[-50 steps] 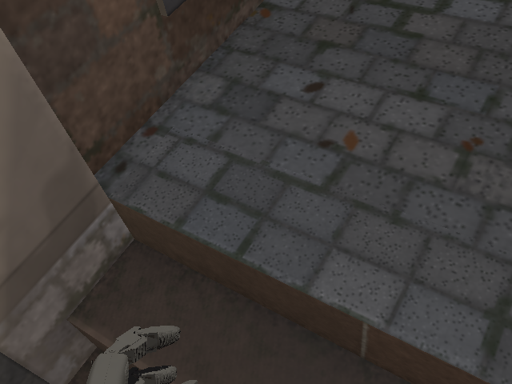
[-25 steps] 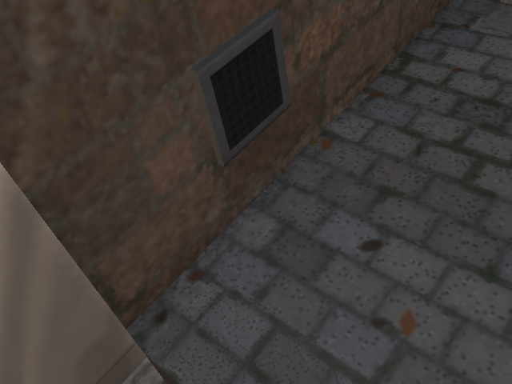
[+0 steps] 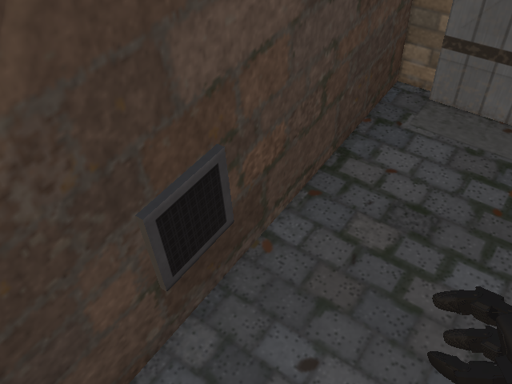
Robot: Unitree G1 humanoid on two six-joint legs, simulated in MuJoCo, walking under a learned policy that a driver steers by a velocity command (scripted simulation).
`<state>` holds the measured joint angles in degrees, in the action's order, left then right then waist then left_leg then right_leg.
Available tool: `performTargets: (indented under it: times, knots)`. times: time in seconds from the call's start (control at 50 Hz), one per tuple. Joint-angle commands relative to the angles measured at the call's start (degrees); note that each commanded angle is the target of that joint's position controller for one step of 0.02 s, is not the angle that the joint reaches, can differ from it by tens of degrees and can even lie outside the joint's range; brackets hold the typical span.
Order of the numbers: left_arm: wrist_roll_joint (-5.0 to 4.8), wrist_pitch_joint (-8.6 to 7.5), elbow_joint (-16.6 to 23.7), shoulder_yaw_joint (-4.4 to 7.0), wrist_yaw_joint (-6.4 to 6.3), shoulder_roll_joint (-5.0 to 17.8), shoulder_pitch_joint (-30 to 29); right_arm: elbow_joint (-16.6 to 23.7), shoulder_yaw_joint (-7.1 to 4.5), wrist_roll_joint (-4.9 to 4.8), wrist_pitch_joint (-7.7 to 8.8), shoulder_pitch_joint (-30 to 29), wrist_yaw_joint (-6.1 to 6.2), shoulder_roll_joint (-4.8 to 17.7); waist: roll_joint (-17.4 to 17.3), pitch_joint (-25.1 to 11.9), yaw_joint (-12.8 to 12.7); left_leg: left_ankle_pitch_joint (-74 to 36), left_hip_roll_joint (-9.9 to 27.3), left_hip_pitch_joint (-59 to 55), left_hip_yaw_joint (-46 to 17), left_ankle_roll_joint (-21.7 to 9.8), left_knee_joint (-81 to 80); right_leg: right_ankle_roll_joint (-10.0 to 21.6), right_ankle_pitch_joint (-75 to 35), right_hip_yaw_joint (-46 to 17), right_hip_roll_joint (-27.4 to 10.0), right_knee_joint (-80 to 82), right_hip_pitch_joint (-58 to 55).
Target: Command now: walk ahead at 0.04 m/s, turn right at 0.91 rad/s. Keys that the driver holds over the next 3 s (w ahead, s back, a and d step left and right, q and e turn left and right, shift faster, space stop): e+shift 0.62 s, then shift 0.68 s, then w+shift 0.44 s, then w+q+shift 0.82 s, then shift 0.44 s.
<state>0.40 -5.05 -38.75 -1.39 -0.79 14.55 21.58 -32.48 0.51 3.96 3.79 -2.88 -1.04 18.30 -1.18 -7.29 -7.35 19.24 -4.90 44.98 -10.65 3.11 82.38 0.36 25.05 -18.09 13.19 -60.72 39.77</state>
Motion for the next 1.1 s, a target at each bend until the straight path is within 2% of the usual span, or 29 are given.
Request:
performTargets:
  times: [0.02, 0.08, 0.12, 0.14, 0.16, 0.18, 0.2, 0.22, 0.24, 0.26, 0.28, 0.32, 0.4, 0.44, 0.52, 0.58, 0.6, 0.62, 0.64, 0.68, 0.78, 0.8, 0.88, 0.96, 1.0, 1.02, 1.04, 1.06, 1.1]
  knots:
    - [-0.77, 4.56, 5.46, 3.43, -3.29, 10.25, -3.7, 5.74, 0.65, -4.76, -0.7, 4.88, 0.54, -0.94, 11.64, 1.31, 9.32, 10.12, -4.48, 2.07, 0.38, 1.41, 4.45, 15.3, -21.79, -37.82, -10.73, 24.14, -12.27]
    - [-1.56, 6.33, 10.01, 3.86, -5.02, 10.13, -5.33, 7.0, -1.05, -4.06, -1.44, 2.58, 1.19, 3.47, 9.51, -0.85, 8.42, 9.15, -1.74, -2.45, -5.4, 0.12, -3.97, 10.92, -27.55, -36.85, -12.65, 18.36, -13.47]
    - [-3.13, 7.01, 11.49, 3.78, -5.81, 8.43, -6.68, 8.23, -0.36, -4.1, -2.09, 3.6, 1.95, 1.07, 9.08, -3.14, 9.58, 9.44, 0.16, -8.53, -7.39, -0.59, -15.75, 6.71, -29.83, -35.66, -12.2, 15.55, -14.3]
    - [-3.87, 8.85, 11.45, 3.44, -5.45, 6.69, -7.56, 8.01, 1.45, -4.18, -2.61, 4.98, 2.12, -3.17, 8.26, -2.2, 10.77, 16.0, -1.64, -17.44, 2.05, -0.2, -41.8, 2.05, -26.58, -24.75, -6.58, 21.99, -12.63]
    - [-4.69, 9.95, 9.91, 3.95, -6.18, 5.07, -2.16, 5.51, 1.26, -7.36, -3.07, 6.79, 2.37, -4.59, 3.03, -3.25, 8.11, 1.93, 2.88, -26.5, 0.31, 0.15, -61.59, -0.1, -4.42, -20.91, -4.02, 19.2, -14.58]
    - [-3.65, 9.5, 6.67, 4.97, -5.47, 5.23, 2.75, 1.3, 0.69, -8.15, -3.45, 7.25, 2.27, -3.86, -2.03, -2.91, 4.89, -19.1, 8.04, -40.31, 0.09, 0.22, -64.95, -1.29, 14.48, -11.52, 0.06, 7.3, -7.33]
    - [-2.8, 7.99, 9.44, 4.4, -3.84, 1.95, 1.94, 3.0, -1.48, -3.73, -2.23, 11.2, 2.55, 4.01, -18.22, -12.41, 4.89, -41.53, 22.26, -58.01, -23.57, -10.07, -53.67, -2.9, 20.61, -2.35, 7.0, -6.46, 10.15]
    - [-1.55, 5.7, 7.19, 5.14, -2.39, 3.02, 3.32, 5.26, -2.2, -2.02, -2.36, 11.03, 3.37, 3.53, -12.27, -11.68, 6.21, -58.91, 30.09, -57.93, -25.48, -13.81, -49.72, -5.26, 21.51, -2.51, 2.18, -21.21, 13.57]
    - [-1.17, 5.34, 6.47, 5.88, -1.39, 5.63, 0.35, 5.51, -2.08, -1.74, -2.61, 10.59, 3.84, 2.85, -5.18, -5.12, 6.19, -62.99, 28.77, -55.23, -17.31, -13.43, -49.48, -6.7, 16.5, 3.04, -0.61, -26.89, 17.37]
    - [-0.68, 6.62, 8.22, 5.58, -1.69, 6.49, -4.05, 6.03, -2.42, -0.2, -2.48, 10.55, 4.8, 3.87, -3.94, -3.88, 5.33, -39.38, 28.56, -44.58, -20.22, -15.56, -53.86, -7.24, 7.91, 7.31, -5.37, -32.04, 15.12]
    - [0.13, 8.19, 8.08, 5.78, -2.61, 7.5, -8.31, 6.65, -1.52, -0.79, -2.93, 9.82, 6.07, 0.27, -1.09, 2.79, 7.27, -26.52, 23.5, -35.77, -11.35, -14.43, -55.11, -7.66, 2.36, 7.72, -7.8, -35.27, 12.83]
    - [-0.6, 10.6, 9.28, 4.56, -2.4, 5.56, -6.16, 6.58, 0.02, -1.96, -3.84, 9.67, 6.56, -3.58, -4.16, 9.54, 5.77, -16.84, 14.62, -27.91, 3.06, -10.68, -57.65, -7.26, -3.81, 12.08, -7.42, -28.48, 7.06]
    - [-1.98, 8.69, 16.02, 2.18, -0.71, 2.16, -18.68, 3.05, -3.01, -2.62, -5.58, 20.29, 8.36, 2.42, -10.07, 9.18, 10.34, -22.18, 20.59, -40.34, 1.6, -13.31, -55.63, -9.15, -3.9, 15.76, -12.31, -4.41, 10.47]
    - [-2.22, 8.37, 14.9, 1.82, 0.56, 1.13, -19.17, 2.9, -4.34, -2.25, -5.2, 18.35, 7.44, 4.78, -12.31, 8.09, 10.84, -18.8, 20.4, -37.42, 5.2, -12.83, -56.9, -8.3, -4.12, 21.24, -14.51, 5.26, 1.91]
    - [-2.75, 10.45, 12.84, 4.37, 2.54, 5.25, -13.74, 2.85, -5.27, -2.93, -2.12, 11.5, 5.9, 6.56, -10.17, 6.12, 6.55, -15.87, 22.37, -29.44, 8.29, -11.74, -56.53, -4.8, -6.16, 23.26, -17.63, 10.86, -14.36]
    - [-2.91, 10.59, 9.85, 6.52, 3.44, 7.68, -8.58, 0.11, -5.62, -3.75, -2.38, 13.0, 4.35, 6.25, -1.76, 4.32, 4.27, -16.32, 18.65, -27.92, 14.78, -9.1, -43.13, 1.06, -10.02, 27.11, -13.69, 28.14, -29.22]
    - [-3.21, 9.92, 7.35, 8.38, 2.8, 11.72, -3.26, -0.76, -4.75, -2.99, -2.48, 14.69, 3.64, 3.19, 8.69, 4.81, 2.7, 1.85, 13.03, -18.0, 17.15, -6.36, -27.99, 5.92, -14.15, 19.14, -14.19, 33.93, -40.4]
    - [-2.06, 8.72, 9.89, 9.04, 1.39, 15.25, -5.15, 5.55, -4.14, -2.05, -2.38, 7.97, 4.2, 2.43, 20.44, 3.82, 3.43, 12.61, 2.6, 2.04, 13.77, -0.79, -14.34, 17.39, -18.91, -11.45, -27.14, 37.22, -44.34]
    - [-1.43, 7.55, 13.12, 7.93, 0.36, 12.86, -9.98, 4.23, -3.93, -2.49, -2.34, 9.87, 4.24, 2.8, 16.29, -2.16, 4.16, 11.66, 5.29, 1.87, 4.88, 0.42, -2.97, 20.52, -9.8, -16.5, -31.85, 40.37, -40.18]
    - [-1.7, 6.17, 14.88, 5.75, -0.91, 7.97, -13.64, 3.02, -3.7, -3.65, -2.9, 10.56, 4.28, 2.15, 8.18, 1.13, 6.77, 7.65, 6.81, 0.85, 4.38, 1.31, 2.98, 16.58, -2.13, -12.28, -30.42, 40.75, -31.66]
    - [-0.11, 4.75, 16.88, 3.02, -1.63, 3.12, -20.3, 1.8, -3.29, -3.26, -4.63, 14.32, 6.05, 0.23, 6.66, 2.12, 10.43, -0.55, 6.81, -6.34, 5.6, 1.46, 1.06, 13.54, -5.06, -4.74, -25.34, 38.13, -18.8]
    - [-1.01, 4.28, 16.66, 3.29, -1.49, 3.56, -20.8, -0.35, -2.83, -3.12, -4.63, 16.57, 5.91, -0.1, 7.87, 1.71, 10.22, -2.43, 6.32, -7.84, 9.17, 0.99, -5.62, 12.86, -7.41, -0.71, -23.77, 37.76, -18.76]
    - [-0.54, 3.41, 16.56, 3.9, -1.03, 4.89, -18.3, -1.27, -2.68, -3.95, -3.62, 16.44, 5.81, -1.85, 9.26, 1.23, 7.23, 0.21, 7.59, -14.75, 9.51, 0.19, -18.7, 13.44, -7.71, -3.23, -25.14, 38.11, -19.06]
    - [-3.24, 3.64, 14.0, 3.7, -0.02, 3.41, -17.46, -3.01, -2.87, -3.86, -3.19, 19.69, 3.12, -4.04, 10.05, 4.76, 8.51, 0.84, 7.27, -27.28, 11.53, -2.91, -42.57, 11.15, -1.7, -1.51, -23.99, 37.51, -16.51]
    - [-3.58, 3.12, 12.57, 1.77, 1.11, -3.9, -16.54, -4.88, -2.29, -1.72, -1.92, 21.89, 1.53, -6.08, 1.53, 5.09, 9.14, -11.95, 9.7, -37.94, 5.19, -4.22, -55.83, 5.87, 2.69, 6.69, -15.84, 26.74, -12.31]
    - [-2.33, 2.78, 10.53, 1.29, 1.77, -5.41, -10.93, -2.96, -2.59, -2.07, -2.05, 19.3, 1.22, -2.48, -8.21, 5.52, 5.52, -19.19, 16.16, -39.5, -2.42, -7.54, -59.74, 0.94, 9.33, 13.71, -10.05, 17.5, -7.2]
    - [-1.58, 2.67, 11.79, 2.33, 1.97, -2.3, -14.24, -0.91, -3.39, -1.83, -2.04, 14.94, 1.7, -1.19, -15.47, 6.34, 5.93, -6.71, 21.34, -29.76, -12.9, -14.31, -68.64, -2.59, 9.79, 14.43, -12.66, 11.95, -9.64]
    - [-2.06, 2.83, 11.34, 3.16, 1.38, 0.35, -17.13, 0.03, -3.45, -2.43, -1.73, 11.63, 2.04, -1.16, -10.92, 9.03, 6.92, 4.27, 19.6, -27.04, -12.08, -15.31, -69.52, -3.66, 6.41, 12.79, -15.49, 9.17, -11.43]
    - [-2.67, 3.37, 9.89, 3.24, 0.82, -0.83, -18.52, -1.13, -2.75, -2.79, -1.87, 11.99, 2.71, -2.21, -6.88, 9.41, 8.11, 4.52, 16.9, -29.34, -7.81, -14.19, -69.04, -4.28, 4.77, 13.35, -16.79, 8.78, -11.21]
